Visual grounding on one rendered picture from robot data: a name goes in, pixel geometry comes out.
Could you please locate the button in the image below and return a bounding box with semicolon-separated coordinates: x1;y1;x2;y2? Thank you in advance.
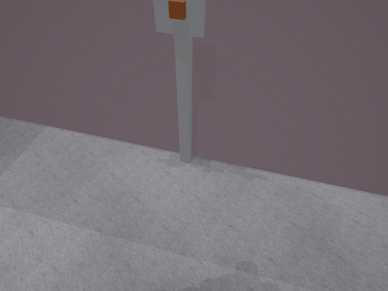
169;0;186;20

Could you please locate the panel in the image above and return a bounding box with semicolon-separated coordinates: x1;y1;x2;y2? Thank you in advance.
153;0;206;163

